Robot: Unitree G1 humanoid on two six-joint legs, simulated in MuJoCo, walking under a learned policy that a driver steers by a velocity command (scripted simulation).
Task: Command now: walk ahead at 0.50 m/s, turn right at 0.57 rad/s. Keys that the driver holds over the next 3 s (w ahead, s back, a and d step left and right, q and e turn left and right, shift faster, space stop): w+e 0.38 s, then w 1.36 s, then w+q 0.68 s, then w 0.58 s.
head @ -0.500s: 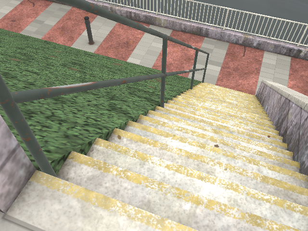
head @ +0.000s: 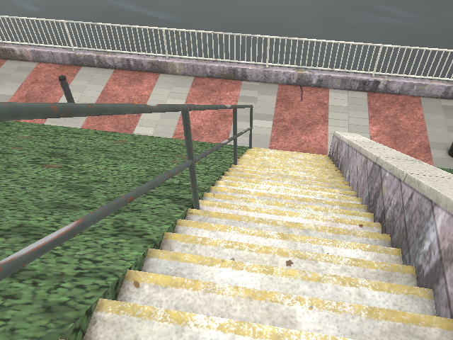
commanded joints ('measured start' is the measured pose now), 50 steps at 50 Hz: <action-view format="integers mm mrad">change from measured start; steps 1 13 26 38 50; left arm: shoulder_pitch -88 -125 -521 105 18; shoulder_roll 196 31 55 205 103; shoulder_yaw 49 -46 3 58 -28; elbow -100 -48 -143 143 208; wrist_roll -10 25 -104 19 -133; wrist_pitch -15 17 54 36 8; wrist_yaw -8 -13 63 -28 102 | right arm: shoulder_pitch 55 343 658 501 209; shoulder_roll -134 -122 -178 -56 -63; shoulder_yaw -25 -51 -68 -33 -52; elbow -39 110 297 195 168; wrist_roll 20 -15 56 46 88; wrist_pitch -30 -87 -63 -86 13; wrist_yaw -21 -29 -51 99 26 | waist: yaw -97 -127 -274 -17 -126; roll -43 35 22 -136 -15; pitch -8 7 108 -48 -31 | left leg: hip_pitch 220 298 446 -686 -27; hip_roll -59 174 328 56 27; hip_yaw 42 22 -125 -26 -14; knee -127 -369 48 1556 355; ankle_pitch -47 181 -163 -475 670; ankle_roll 36 310 235 78 45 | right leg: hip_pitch -83 -621 -812 262 -531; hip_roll -275 -272 -243 -563 -367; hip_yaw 265 -152 -154 163 66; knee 42 780 425 129 212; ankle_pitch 641 75 521 320 -280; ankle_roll -130 173 93 -223 -89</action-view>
